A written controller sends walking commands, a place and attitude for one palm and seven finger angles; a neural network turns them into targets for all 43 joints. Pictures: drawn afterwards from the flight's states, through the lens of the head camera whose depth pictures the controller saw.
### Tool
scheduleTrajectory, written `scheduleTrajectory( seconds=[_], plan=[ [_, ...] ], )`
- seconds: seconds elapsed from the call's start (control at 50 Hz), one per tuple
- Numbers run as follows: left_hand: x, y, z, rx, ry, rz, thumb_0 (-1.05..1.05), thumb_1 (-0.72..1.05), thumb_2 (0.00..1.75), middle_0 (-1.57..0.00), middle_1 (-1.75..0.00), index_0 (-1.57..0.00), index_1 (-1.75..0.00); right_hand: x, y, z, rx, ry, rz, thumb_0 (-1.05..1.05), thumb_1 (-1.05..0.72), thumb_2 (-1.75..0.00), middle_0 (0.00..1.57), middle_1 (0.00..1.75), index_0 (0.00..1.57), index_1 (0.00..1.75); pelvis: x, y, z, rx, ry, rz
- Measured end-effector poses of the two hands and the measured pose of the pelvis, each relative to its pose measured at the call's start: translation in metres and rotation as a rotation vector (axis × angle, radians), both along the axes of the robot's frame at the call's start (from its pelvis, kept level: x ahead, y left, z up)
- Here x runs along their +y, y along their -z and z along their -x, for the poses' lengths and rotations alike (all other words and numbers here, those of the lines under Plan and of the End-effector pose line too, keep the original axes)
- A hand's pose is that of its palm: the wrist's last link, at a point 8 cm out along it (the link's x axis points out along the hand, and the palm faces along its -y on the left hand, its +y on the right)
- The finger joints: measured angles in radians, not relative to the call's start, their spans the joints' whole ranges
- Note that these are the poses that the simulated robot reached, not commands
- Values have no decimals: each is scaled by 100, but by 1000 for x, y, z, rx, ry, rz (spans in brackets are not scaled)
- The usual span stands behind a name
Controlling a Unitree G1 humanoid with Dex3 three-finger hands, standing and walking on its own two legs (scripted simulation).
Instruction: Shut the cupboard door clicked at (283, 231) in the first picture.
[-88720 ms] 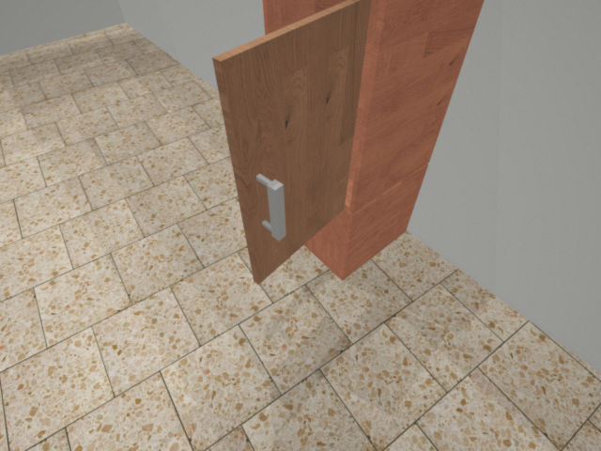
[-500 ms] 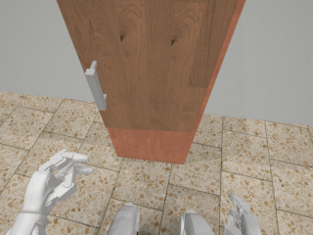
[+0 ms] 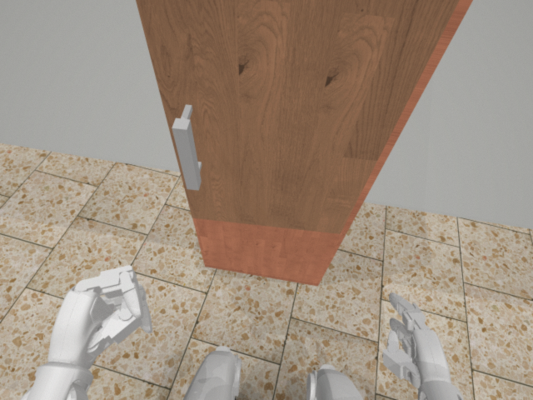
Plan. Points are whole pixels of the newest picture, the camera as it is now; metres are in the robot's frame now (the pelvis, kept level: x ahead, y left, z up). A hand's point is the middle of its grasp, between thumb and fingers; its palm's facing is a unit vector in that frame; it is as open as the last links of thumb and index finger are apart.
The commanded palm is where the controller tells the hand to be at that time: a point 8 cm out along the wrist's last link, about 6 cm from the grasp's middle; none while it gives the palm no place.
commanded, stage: raise the hand and make a fist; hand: left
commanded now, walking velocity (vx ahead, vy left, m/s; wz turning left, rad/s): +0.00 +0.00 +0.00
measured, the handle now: (191, 149) +0.50 +0.18 +0.05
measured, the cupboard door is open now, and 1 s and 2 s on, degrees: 4 4 4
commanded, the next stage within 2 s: bring the fist close to the handle in 0.64 s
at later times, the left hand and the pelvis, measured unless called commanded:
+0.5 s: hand (153, 306) +0.23 +0.17 +0.05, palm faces -0.01 -1.00 -0.03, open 3.1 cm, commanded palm +0.21 +0.22 +0.05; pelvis +0.00 -0.02 +0.00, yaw +0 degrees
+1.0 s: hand (168, 285) +0.26 +0.16 +0.05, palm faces -0.04 -1.00 -0.04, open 3.1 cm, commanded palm +0.25 +0.21 +0.05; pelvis +0.00 -0.02 -0.01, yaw +0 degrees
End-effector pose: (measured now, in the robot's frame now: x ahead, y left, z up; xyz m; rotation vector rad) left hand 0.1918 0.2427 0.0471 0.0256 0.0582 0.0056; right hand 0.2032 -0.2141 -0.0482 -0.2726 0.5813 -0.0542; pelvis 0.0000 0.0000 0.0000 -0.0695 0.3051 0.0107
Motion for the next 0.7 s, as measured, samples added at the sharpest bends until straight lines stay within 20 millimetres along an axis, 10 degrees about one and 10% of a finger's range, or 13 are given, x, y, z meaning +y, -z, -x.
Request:
scheduleTrajectory(
  seconds=[0.7],
  plan=[
    [-24, -4, -12, -16, 16, -13, 2, 90, 90, -130, -150, -130, -150, -42, 20, 28, 92, 84, -3, 1, -91, -90, 20, 30, 20, 30, -21, 3, -3, 3, 11, -25]
  ],
)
